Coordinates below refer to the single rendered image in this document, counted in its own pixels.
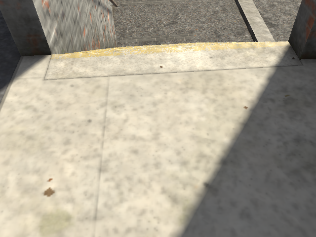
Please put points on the stairs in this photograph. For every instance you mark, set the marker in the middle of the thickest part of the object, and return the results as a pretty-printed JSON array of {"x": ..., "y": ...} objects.
[{"x": 171, "y": 45}]

